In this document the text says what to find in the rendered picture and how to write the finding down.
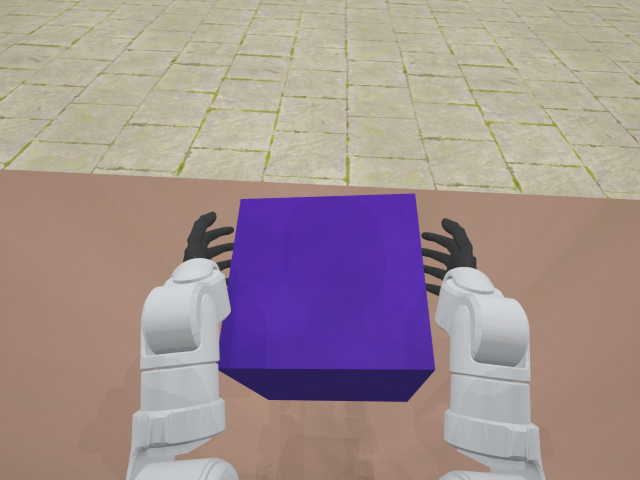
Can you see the robot right forearm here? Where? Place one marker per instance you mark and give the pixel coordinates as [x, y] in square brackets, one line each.
[489, 419]

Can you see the left robot upper arm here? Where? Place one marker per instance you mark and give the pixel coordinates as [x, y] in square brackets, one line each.
[194, 469]

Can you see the carton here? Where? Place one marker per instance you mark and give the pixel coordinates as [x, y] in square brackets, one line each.
[328, 299]

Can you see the right robot hand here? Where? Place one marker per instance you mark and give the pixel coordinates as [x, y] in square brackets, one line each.
[460, 248]

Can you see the left robot hand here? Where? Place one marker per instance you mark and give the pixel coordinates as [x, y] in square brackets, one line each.
[198, 241]

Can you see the robot left forearm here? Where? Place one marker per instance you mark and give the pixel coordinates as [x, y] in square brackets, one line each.
[180, 407]

